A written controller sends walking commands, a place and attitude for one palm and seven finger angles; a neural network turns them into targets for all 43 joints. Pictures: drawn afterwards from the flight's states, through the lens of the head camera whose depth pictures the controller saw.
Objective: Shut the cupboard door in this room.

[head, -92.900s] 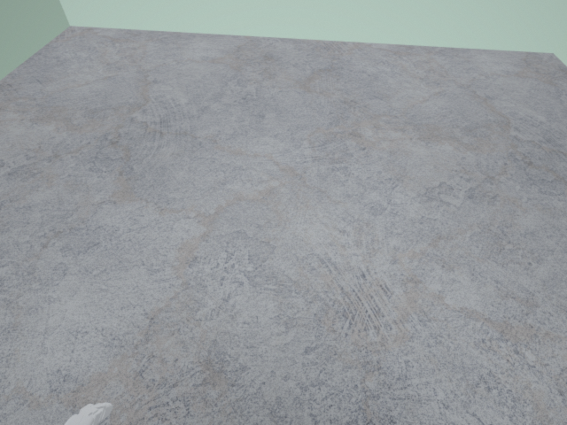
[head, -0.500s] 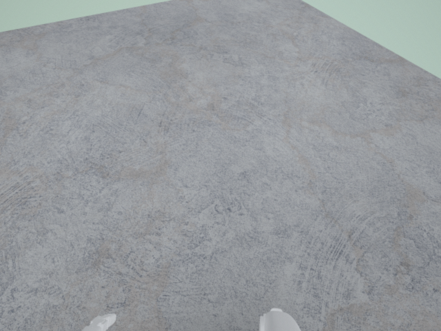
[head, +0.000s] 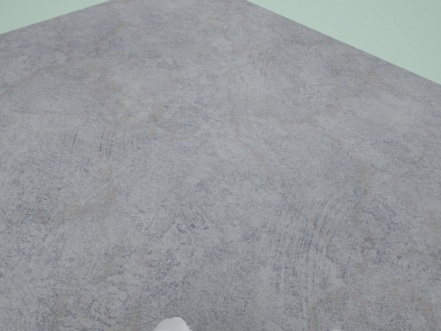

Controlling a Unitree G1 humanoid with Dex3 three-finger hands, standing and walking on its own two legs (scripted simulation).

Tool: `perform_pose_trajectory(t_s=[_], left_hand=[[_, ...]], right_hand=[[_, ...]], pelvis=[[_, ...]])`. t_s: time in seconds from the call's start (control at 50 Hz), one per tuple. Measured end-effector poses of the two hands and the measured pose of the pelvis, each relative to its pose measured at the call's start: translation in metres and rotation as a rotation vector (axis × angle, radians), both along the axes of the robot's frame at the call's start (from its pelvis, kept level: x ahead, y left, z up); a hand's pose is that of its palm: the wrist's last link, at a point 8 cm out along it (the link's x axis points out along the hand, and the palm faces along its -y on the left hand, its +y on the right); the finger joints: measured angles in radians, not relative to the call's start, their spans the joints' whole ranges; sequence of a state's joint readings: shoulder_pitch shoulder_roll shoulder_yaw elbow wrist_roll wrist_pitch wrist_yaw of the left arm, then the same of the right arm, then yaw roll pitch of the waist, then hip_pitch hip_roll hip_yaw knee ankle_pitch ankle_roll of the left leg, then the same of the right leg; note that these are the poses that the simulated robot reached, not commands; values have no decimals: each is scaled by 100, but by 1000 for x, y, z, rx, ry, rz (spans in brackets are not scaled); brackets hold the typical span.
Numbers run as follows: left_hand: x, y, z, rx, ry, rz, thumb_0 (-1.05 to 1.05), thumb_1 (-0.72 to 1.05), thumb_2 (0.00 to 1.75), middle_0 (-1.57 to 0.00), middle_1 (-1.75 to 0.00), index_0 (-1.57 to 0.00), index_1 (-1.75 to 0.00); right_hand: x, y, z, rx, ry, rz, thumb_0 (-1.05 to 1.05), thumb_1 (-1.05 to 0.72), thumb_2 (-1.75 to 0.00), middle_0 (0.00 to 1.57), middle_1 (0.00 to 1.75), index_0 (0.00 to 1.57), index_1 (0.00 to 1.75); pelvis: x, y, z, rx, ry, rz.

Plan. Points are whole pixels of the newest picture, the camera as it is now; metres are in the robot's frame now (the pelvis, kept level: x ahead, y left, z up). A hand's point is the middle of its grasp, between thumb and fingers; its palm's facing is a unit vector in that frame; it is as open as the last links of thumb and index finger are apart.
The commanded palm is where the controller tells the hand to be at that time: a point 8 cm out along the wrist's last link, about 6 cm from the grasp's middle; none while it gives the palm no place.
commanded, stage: turn to face it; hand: left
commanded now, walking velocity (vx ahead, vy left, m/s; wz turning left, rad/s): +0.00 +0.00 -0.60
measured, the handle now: out of the picture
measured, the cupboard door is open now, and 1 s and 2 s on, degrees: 18 18 18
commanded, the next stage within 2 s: none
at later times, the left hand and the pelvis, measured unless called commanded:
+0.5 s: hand (148, 292) +0.20 +0.17 -0.15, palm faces -0.34 -0.90 -0.27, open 7.4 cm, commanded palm none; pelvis +0.01 +0.01 -0.01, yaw -20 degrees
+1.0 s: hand (164, 288) +0.22 +0.14 -0.17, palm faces -0.55 -0.81 -0.20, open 7.4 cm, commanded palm none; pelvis +0.03 +0.02 +0.00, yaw -37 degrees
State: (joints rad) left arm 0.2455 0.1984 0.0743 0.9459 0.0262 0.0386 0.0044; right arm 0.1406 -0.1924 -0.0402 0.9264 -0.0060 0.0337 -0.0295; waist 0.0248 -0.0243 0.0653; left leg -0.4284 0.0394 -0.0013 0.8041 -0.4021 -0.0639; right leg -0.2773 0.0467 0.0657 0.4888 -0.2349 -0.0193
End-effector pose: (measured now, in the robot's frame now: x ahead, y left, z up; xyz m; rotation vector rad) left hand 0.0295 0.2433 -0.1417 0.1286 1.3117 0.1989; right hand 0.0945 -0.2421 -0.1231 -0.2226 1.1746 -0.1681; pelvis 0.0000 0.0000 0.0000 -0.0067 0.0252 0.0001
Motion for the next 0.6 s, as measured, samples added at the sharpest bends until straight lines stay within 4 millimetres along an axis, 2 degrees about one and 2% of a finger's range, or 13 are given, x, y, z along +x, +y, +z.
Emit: perform_pose_trajectory(t_s=[0.06, 0.12, 0.2, 0.28, 0.38, 0.46, 0.5, 0.54, 0.6], left_hand=[[15, 19, -9, -6, -8, -26, 0, 91, 90, -21, -30, -20, -30], [36, 35, -12, -6, -17, -71, 0, 91, 90, -21, -30, -20, -30], [71, 48, 0, 0, -56, -145, 1, 91, 90, -20, -30, -20, -30], [105, 47, 11, 7, -97, -221, 0, 91, 90, -20, -30, -20, -30], [145, 25, 18, 15, -135, -334, 0, 91, 90, -20, -30, -20, -30], [171, -9, 22, 23, -172, -433, 0, 91, 90, -20, -30, -20, -30], [182, -26, 20, 32, -209, -480, 0, 91, 90, -20, -30, -20, -30], [185, -41, 21, 37, -225, -509, 0, 91, 90, -20, -30, -20, -30], [180, -56, 24, 34, -205, -534, 0, 91, 90, -20, -30, -20, -30]], right_hand=[[12, 10, 5, -24, -66, -16, 0, -91, -90, 20, 30, 20, 30], [10, 20, 11, -41, -98, -28, 0, -91, -90, 20, 30, 20, 30], [-9, 26, 20, -50, -82, -72, 0, -91, -90, 20, 30, 20, 30], [-37, 24, 21, -48, -45, -146, 0, -91, -90, 20, 30, 20, 30], [-84, 15, 12, -31, 18, -263, 0, -91, -90, 20, 30, 21, 30], [-127, 2, -5, -5, 76, -359, 0, -91, -90, 20, 30, 20, 30], [-147, -7, -18, 9, 100, -403, 0, -91, -90, 20, 30, 20, 30], [-163, -13, -26, 13, 136, -439, 0, -91, -90, 20, 30, 20, 30], [-172, -18, -24, 12, 156, -480, 1, -91, -90, 20, 30, 20, 30]], pelvis=[[6, 16, -6, -14, -1, -41], [8, 27, -7, -16, -9, -90], [10, 33, 2, -35, -17, -146], [12, 36, 7, -45, -18, -204], [11, 31, 6, -39, -16, -274], [8, 18, -1, -25, -17, -328], [8, 7, -11, -2, -17, -352], [5, 4, -14, -13, -18, -370], [4, 2, -8, -6, -18, -402]])
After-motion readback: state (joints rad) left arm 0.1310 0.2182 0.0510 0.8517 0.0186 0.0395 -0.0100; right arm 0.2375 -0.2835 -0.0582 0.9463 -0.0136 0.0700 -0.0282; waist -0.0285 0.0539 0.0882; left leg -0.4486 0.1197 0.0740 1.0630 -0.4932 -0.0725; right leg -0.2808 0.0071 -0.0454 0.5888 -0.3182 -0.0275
